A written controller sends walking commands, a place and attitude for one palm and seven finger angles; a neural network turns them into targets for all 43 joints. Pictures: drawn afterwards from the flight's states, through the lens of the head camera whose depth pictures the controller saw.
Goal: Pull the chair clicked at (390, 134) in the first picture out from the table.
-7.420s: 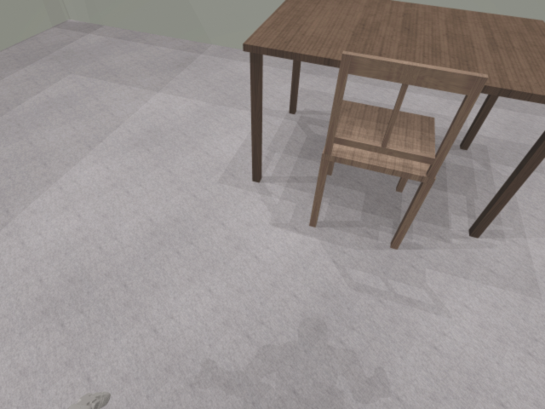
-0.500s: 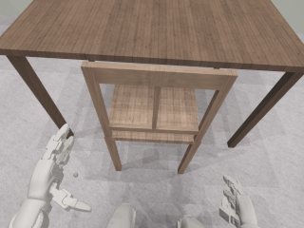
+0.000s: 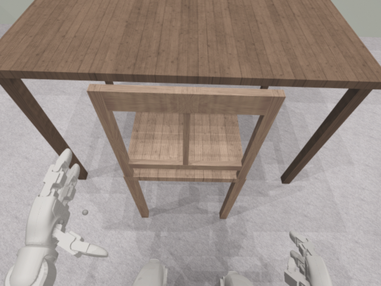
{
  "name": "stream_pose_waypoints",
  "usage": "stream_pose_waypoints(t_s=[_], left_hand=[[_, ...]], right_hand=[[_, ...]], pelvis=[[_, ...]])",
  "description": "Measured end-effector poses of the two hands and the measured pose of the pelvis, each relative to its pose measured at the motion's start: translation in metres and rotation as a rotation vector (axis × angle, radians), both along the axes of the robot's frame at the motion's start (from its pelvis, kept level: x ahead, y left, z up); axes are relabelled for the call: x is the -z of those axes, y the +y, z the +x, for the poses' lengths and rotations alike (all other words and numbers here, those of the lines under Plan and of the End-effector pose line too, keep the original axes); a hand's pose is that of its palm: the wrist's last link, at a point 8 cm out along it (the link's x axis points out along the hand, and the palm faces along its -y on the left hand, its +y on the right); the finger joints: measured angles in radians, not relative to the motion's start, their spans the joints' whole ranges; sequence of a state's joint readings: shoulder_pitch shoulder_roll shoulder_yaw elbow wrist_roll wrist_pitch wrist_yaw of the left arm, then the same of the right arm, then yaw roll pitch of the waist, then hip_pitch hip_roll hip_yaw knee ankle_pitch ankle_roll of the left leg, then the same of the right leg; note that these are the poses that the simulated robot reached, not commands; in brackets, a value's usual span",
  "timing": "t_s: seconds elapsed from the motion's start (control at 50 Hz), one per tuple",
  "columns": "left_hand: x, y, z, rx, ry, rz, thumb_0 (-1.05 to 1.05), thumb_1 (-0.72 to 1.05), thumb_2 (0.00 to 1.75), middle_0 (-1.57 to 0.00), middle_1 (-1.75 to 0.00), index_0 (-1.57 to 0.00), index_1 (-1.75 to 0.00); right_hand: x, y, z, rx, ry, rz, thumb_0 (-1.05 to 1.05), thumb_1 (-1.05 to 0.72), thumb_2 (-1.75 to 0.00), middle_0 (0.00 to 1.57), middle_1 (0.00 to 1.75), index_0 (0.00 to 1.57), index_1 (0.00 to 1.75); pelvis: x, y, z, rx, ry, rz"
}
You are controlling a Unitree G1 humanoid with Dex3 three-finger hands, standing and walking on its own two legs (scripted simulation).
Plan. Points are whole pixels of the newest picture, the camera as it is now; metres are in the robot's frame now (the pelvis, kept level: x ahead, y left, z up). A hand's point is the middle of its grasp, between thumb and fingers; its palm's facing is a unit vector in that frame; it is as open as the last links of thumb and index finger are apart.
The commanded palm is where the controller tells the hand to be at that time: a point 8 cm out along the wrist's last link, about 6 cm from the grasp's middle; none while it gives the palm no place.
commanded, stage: raise the hand toward the chair's back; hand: left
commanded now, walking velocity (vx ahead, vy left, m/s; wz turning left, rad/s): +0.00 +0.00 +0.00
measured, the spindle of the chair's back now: (186, 140) +0.48 +0.03 -0.04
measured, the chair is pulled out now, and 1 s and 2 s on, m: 0.00 0.00 0.00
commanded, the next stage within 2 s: aim the fingers beside a spindle in 0.12 s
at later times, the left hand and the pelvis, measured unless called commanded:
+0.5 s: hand (93, 209) +0.26 +0.20 +0.03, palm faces +0.01 -1.00 -0.04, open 16.9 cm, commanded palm +0.24 +0.26 +0.04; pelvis -0.01 +0.00 -0.01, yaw +0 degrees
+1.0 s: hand (101, 199) +0.28 +0.20 +0.01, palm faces +0.01 -1.00 -0.04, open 16.9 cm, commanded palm +0.27 +0.25 +0.02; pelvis -0.01 +0.01 -0.02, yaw +0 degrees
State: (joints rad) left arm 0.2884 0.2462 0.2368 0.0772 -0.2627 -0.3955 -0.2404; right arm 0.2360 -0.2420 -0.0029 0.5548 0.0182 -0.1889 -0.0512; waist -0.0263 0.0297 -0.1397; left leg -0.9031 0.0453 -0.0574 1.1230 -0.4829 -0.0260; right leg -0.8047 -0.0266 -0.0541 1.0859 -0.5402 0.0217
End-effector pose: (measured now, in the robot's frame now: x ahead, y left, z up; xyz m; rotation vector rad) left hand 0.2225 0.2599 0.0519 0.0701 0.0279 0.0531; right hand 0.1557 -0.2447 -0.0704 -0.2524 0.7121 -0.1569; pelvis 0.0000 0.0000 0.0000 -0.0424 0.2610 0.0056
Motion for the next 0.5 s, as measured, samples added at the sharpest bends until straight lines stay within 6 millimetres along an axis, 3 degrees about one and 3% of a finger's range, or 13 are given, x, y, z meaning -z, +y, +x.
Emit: stream_pose_waypoints(t_s=[0.28,0.5], left_hand=[[0.001,-0.004,-0.006,0.005,0.005,-0.009,-0.01,-0.5,0.3,-0.06,-0.08,-0.06,-0.08],[0.017,-0.006,0.014,0.045,0.015,-0.027,-0.01,-0.5,0.3,-0.06,-0.08,-0.06,-0.08]], right_hand=[[0.0,0.005,0.007,-0.017,-0.028,0.021,0.01,-0.9,-0.9,0.21,0.3,0.2,0.3],[0.008,-0.001,-0.003,-0.008,0.002,-0.009,0.01,-0.9,-0.9,0.21,0.3,0.2,0.3]], pelvis=[[0.0,-0.004,-0.003,-0.002,-0.005,0.004],[0.007,-0.002,-0.006,0.001,0.016,-0.001]])
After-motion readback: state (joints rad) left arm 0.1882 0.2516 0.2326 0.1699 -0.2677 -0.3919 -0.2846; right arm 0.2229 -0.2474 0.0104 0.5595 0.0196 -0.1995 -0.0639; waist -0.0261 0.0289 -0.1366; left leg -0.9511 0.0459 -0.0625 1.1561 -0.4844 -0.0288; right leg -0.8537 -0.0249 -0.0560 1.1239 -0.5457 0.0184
